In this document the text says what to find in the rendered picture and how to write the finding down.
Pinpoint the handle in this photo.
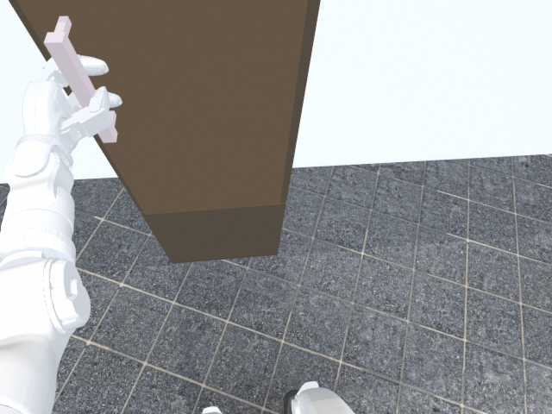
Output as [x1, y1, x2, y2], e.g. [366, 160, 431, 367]
[44, 16, 117, 143]

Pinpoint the cupboard door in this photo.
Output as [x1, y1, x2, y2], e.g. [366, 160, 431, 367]
[16, 0, 308, 215]

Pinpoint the left robot forearm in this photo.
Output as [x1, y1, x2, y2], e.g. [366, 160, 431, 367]
[0, 135, 76, 269]

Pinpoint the right robot shin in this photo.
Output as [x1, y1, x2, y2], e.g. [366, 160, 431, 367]
[297, 381, 319, 395]

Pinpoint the robot left hand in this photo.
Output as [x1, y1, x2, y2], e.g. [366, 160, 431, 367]
[22, 54, 122, 153]

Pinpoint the robot right thigh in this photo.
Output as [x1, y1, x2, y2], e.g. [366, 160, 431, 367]
[292, 387, 354, 414]

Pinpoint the robot left upper arm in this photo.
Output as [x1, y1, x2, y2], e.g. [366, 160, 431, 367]
[0, 257, 91, 414]

